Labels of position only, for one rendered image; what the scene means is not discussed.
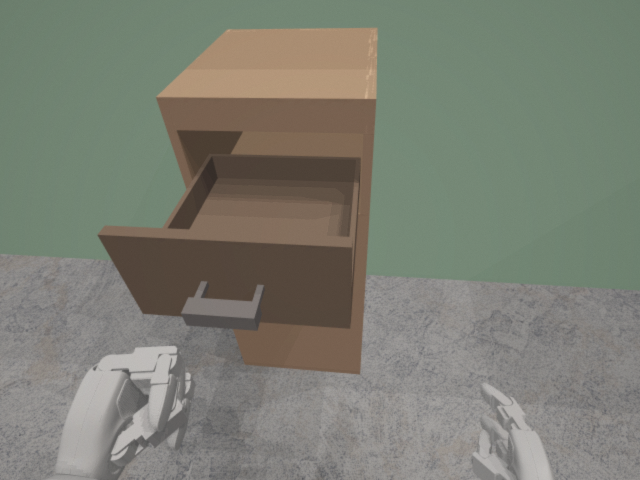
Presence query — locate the robot right hand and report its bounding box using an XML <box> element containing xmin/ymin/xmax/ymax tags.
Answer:
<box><xmin>473</xmin><ymin>383</ymin><xmax>555</xmax><ymax>480</ymax></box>

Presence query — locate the handle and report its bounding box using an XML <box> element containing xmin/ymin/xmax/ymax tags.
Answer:
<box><xmin>181</xmin><ymin>281</ymin><xmax>265</xmax><ymax>331</ymax></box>

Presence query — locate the drawer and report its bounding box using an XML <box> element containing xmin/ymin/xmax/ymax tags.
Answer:
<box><xmin>98</xmin><ymin>154</ymin><xmax>361</xmax><ymax>329</ymax></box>

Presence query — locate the cabinet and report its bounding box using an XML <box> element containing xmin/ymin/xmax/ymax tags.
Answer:
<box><xmin>156</xmin><ymin>28</ymin><xmax>378</xmax><ymax>374</ymax></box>

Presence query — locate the robot left hand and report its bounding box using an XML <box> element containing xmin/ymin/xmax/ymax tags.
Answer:
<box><xmin>55</xmin><ymin>346</ymin><xmax>196</xmax><ymax>480</ymax></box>

